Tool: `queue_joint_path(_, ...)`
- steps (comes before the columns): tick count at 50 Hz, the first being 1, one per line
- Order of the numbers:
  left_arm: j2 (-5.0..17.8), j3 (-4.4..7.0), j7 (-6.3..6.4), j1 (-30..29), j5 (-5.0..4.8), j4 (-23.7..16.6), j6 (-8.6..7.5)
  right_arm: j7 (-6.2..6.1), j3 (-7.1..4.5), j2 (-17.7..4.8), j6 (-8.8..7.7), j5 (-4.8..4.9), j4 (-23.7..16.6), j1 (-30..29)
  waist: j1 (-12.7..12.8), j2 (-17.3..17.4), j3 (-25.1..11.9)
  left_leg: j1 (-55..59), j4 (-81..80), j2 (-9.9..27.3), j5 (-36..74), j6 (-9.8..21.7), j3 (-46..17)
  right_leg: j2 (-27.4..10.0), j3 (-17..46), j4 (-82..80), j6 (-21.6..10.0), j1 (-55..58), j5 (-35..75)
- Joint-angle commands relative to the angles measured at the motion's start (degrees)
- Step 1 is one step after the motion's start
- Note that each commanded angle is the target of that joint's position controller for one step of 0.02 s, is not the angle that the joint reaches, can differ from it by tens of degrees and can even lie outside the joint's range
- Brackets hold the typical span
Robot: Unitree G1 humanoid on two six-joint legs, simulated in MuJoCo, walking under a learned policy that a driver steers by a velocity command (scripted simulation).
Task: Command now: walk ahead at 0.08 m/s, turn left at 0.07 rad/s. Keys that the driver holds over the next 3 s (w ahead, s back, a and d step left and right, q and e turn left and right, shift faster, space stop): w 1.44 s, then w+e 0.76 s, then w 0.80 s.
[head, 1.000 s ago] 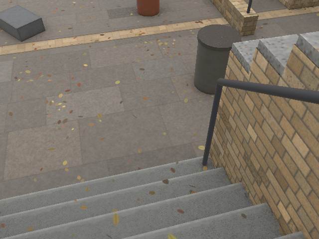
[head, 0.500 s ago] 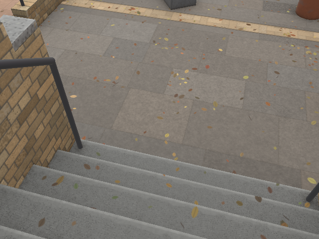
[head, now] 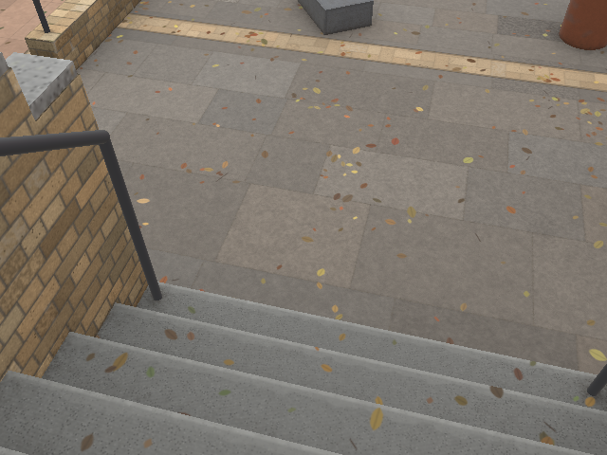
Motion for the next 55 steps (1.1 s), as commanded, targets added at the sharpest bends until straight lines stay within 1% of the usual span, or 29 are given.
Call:
queue_joint_path(1,8.9,2.97,0.66,1.7,0.96,-1.8,-0.86,-0.78,-2.43,-8.1,-0.03,-0.52,0.2,3.7,-0.6,-1.4,2.0,2.8,-10.3,0.7,-3.3,3.1,-1.2,-1.4,3.0,-11.5,-2.9,-0.1,1.4)
queue_joint_path(2,10.6,4.08,1.40,2.9,1.94,-1.7,-0.59,-1.64,-3.54,-10.2,-0.06,-1.39,0.4,4.0,0.1,-1.8,3.9,0.7,-10.7,0.7,-13.5,4.8,-1.9,-2.2,4.5,-13.1,-5.6,-0.5,-9.7)
queue_joint_path(4,7.8,4.37,3.32,8.5,3.53,-0.5,-0.96,-3.34,-3.43,-6.9,-0.63,-2.79,0.8,3.7,2.6,-3.5,6.7,-5.5,-7.6,1.4,-20.9,7.8,-3.6,-7.4,11.5,-15.9,-11.8,2.6,-20.2)
queue_joint_path(5,6.3,3.28,4.37,5.0,-0.36,-1.5,1.87,-5.94,-2.10,-2.4,1.71,0.00,-1.2,-4.4,2.8,-3.0,5.8,-4.5,-1.6,-1.3,-0.2,3.4,0.2,-11.2,15.2,-15.7,-8.4,5.6,4.2)
queue_joint_path(6,7.7,3.62,4.71,3.8,-0.69,-1.8,3.08,-6.74,-1.59,-0.9,2.37,-0.01,-1.3,-2.3,1.1,-5.0,3.3,-5.0,-0.5,-2.0,0.1,2.6,1.4,-13.1,16.0,-14.4,-8.7,9.3,14.7)
queue_joint_path(11,10.2,4.79,5.02,2.4,0.89,-2.0,4.28,-6.32,-2.76,-5.9,2.72,-0.85,2.7,5.6,-0.1,-5.7,5.7,4.1,-2.2,-1.7,-1.8,3.4,0.7,-9.7,12.5,-7.2,-7.6,1.4,6.3)
queue_joint_path(13,8.3,4.34,5.12,-0.8,1.17,-3.4,4.30,-6.40,-3.78,-9.4,2.36,0.09,5.8,13.2,-3.6,5.8,6.4,15.8,-9.2,5.2,1.3,8.2,-12.6,-1.7,3.6,6.2,-3.7,-13.2,-1.8)
queue_joint_path(14,7.5,4.26,5.40,-3.8,1.94,-4.7,4.14,-6.44,-4.61,-12.4,2.11,0.28,8.0,20.0,-7.2,12.6,5.7,23.6,-15.2,14.9,3.1,14.2,-28.5,2.1,-0.2,19.2,-2.2,-25.4,-14.4)
queue_joint_path(15,9.0,4.76,5.93,-9.5,2.04,-6.6,4.14,-6.71,-4.55,-12.7,1.58,0.20,8.9,24.3,-9.5,7.5,6.9,27.8,-17.4,19.5,6.0,17.7,-35.5,1.3,3.8,26.3,-2.3,-35.6,-19.3)
queue_joint_path(17,7.9,4.69,6.14,-8.6,1.27,-5.6,3.91,-7.31,-4.33,-11.1,1.00,-0.56,8.8,21.5,-6.7,0.7,8.1,23.8,-16.5,18.7,3.6,16.9,-30.1,-3.0,7.8,26.8,-2.1,-35.8,-9.4)
queue_joint_path(19,8.0,5.09,5.71,-4.2,2.18,-2.6,4.53,-7.30,-4.00,-8.8,0.48,-1.72,7.6,16.5,-3.5,1.7,7.1,16.1,-14.4,16.3,8.5,14.9,-24.7,-3.7,7.9,29.0,-1.7,-28.2,0.4)
queue_joint_path(21,7.8,5.50,5.10,-3.8,1.18,-1.9,5.31,-6.89,-2.94,-6.0,-0.38,-0.97,6.5,13.5,-0.7,0.6,6.7,6.9,-11.4,11.8,7.4,12.8,-17.3,-2.3,9.6,26.7,-0.9,-22.4,14.4)
queue_joint_path(25,4.9,4.04,2.55,-13.0,2.27,-4.7,4.14,-8.12,-2.58,-6.2,-2.67,-0.08,5.5,9.1,0.2,2.0,6.8,-7.6,-4.3,8.0,-12.6,7.8,-10.6,0.1,7.2,8.8,-0.1,-13.3,48.9)
queue_joint_path(31,4.7,2.66,2.83,-17.3,1.21,-6.6,4.46,-8.68,-2.54,-6.4,-0.19,-1.98,6.0,16.2,-6.5,6.2,9.5,-10.1,9.6,8.3,-7.9,8.0,-8.7,1.1,-2.1,0.6,0.4,-0.5,41.0)
queue_joint_path(33,6.1,3.50,3.73,-13.1,0.05,-5.2,3.71,-10.41,-2.59,-6.2,1.57,-3.31,7.5,20.6,-7.4,3.7,11.4,1.4,18.4,8.9,3.1,9.6,-11.8,-3.7,2.3,-16.1,-0.9,-3.4,31.7)
queue_joint_path(35,7.4,4.82,4.32,5.9,0.64,1.9,3.21,-10.55,-2.90,-6.4,2.26,-2.53,8.2,19.2,2.0,-0.9,4.6,-1.5,43.2,4.5,13.9,10.3,-8.4,-4.6,2.6,-26.5,-3.5,13.9,32.4)
queue_joint_path(36,9.8,5.78,3.91,13.0,0.41,4.0,3.01,-9.66,-3.47,-4.7,1.98,-2.53,9.4,19.7,5.3,-9.7,-0.9,-12.5,67.6,-2.9,-15.7,9.6,-5.7,-9.2,6.4,-20.8,-4.3,27.0,39.7)
queue_joint_path(37,10.9,4.10,2.22,16.3,0.93,4.3,2.53,-9.05,-2.68,-0.1,1.23,-0.86,7.3,22.7,1.8,-13.3,-3.9,-33.2,88.1,-6.0,-36.3,8.6,-6.6,-15.1,10.4,7.4,-3.5,37.7,68.7)
queue_joint_path(38,12.8,4.51,1.42,18.4,-0.52,5.6,3.25,-9.11,-2.76,-2.4,0.39,0.69,5.1,24.2,1.1,-11.6,-8.8,-42.2,88.5,-3.9,-30.0,9.0,-6.9,-20.0,15.5,6.8,-3.7,40.9,65.9)
queue_joint_path(39,17.7,6.18,2.44,19.3,-0.12,6.4,3.25,-9.53,-2.67,-2.9,0.21,1.02,1.5,15.5,4.2,-17.3,-7.0,-52.0,87.3,-3.8,-22.0,7.5,-6.8,-28.7,31.8,-8.9,-14.6,35.0,21.9)
queue_joint_path(40,8.7,3.88,3.06,11.3,0.07,4.1,3.08,-9.56,-3.40,-6.7,1.51,-0.97,2.0,7.4,2.5,-3.1,3.0,-51.2,76.7,0.1,-11.3,6.5,-7.6,-21.1,26.8,-15.9,-11.7,22.5,0.9)
queue_joint_path(41,8.9,3.18,3.66,10.5,1.25,4.3,2.22,-9.09,-3.44,-5.1,2.19,-1.54,1.9,6.8,2.0,-9.9,6.1,-48.8,73.8,-0.1,-9.4,4.9,-8.5,-23.6,30.8,-16.1,-13.1,13.6,-1.4)
queue_joint_path(43,1.3,0.15,3.77,7.6,1.80,5.1,0.16,-8.81,-3.58,-4.1,2.60,-2.00,3.5,7.6,-3.4,-2.2,11.7,-43.2,57.2,1.3,4.7,2.6,-12.7,-16.7,22.0,-8.8,-8.0,-2.3,10.3)
queue_joint_path(44,1.1,-0.70,4.34,2.5,1.78,3.4,-0.69,-7.75,-2.46,-1.2,2.87,-1.54,2.0,5.0,-6.0,-2.0,12.7,-32.3,42.4,0.3,12.9,0.2,-8.7,-13.3,16.1,-13.3,-6.4,-16.5,9.2)
queue_joint_path(45,3.2,-0.54,5.06,2.8,1.26,3.2,-1.15,-7.20,-2.06,0.1,3.04,-3.16,1.7,3.5,-6.2,-5.4,11.8,-27.1,35.8,0.9,17.8,-1.0,-5.2,-11.9,16.7,-13.3,-8.8,-19.3,12.4)
queue_joint_path(47,9.0,1.20,5.30,6.8,1.31,3.9,-1.30,-7.23,-2.30,0.4,4.00,-3.77,5.8,9.4,-6.3,-9.1,4.4,-18.6,36.3,1.1,27.3,-0.5,-4.7,-13.5,17.9,-11.1,-9.9,-14.6,26.2)
queue_joint_path(49,4.3,0.26,6.27,9.9,-0.54,5.0,-1.42,-6.41,-3.25,-3.2,2.58,-2.29,3.6,1.9,-4.1,-4.3,7.6,-30.0,21.4,2.2,38.2,1.0,-9.5,-10.1,16.7,-5.5,-8.6,-3.4,12.8)
queue_joint_path(52,3.8,0.15,6.83,9.7,0.11,3.7,-0.86,-5.14,-2.24,-0.6,1.15,-2.14,1.4,-8.0,-0.8,-2.5,7.2,-17.2,7.1,0.6,53.0,1.1,-4.0,-7.6,15.1,-2.6,-8.8,-9.4,-2.1)
queue_joint_path(55,3.9,0.43,6.16,13.0,1.43,4.6,-0.01,-4.70,-1.66,0.1,1.54,-1.48,-0.4,-12.5,3.7,-4.2,10.8,-14.4,1.3,0.2,45.7,0.9,-1.5,-7.5,15.1,1.1,-9.5,-6.9,2.1)
Next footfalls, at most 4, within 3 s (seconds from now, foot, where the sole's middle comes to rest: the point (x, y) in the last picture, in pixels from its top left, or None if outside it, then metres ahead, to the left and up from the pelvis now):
0.72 right None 0.26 -0.11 -0.94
1.26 left None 0.56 0.05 -1.12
1.78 right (371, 433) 0.78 -0.16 -1.30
2.14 left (320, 378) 1.06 -0.01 -1.48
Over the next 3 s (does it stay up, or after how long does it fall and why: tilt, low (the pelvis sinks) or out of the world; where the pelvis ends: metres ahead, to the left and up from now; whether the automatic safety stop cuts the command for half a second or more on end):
stays up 1.35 -0.28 -0.94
